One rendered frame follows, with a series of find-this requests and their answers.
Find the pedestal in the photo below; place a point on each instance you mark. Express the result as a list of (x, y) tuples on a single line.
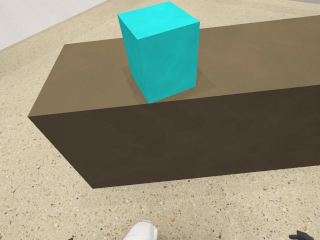
[(255, 107)]

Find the carton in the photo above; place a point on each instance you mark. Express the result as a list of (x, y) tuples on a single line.
[(161, 43)]

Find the left robot thigh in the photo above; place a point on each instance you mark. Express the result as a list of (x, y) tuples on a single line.
[(142, 231)]

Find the robot right hand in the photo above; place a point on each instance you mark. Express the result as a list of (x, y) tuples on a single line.
[(300, 236)]

